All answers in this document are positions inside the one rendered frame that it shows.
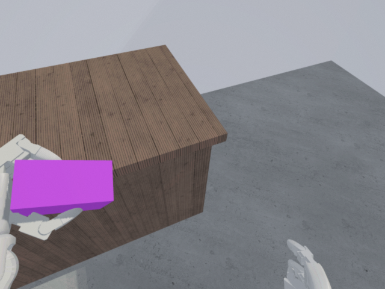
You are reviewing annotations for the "robot left forearm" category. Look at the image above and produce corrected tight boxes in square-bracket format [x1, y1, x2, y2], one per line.
[0, 234, 19, 289]

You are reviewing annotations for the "left robot hand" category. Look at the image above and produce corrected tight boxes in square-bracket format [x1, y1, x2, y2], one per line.
[0, 134, 83, 241]

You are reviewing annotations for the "right robot hand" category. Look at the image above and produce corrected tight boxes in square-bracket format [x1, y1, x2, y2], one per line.
[284, 239, 331, 289]

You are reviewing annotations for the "sponge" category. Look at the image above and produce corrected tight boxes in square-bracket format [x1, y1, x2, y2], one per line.
[10, 160, 114, 216]

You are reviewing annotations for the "table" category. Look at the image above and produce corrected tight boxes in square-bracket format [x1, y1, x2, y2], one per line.
[0, 45, 227, 289]

